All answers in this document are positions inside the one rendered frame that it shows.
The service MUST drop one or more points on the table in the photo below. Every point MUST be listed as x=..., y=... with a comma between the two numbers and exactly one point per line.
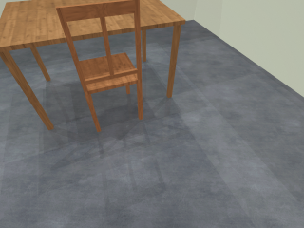
x=36, y=23

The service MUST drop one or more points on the chair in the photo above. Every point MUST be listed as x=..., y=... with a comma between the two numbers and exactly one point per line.
x=110, y=71

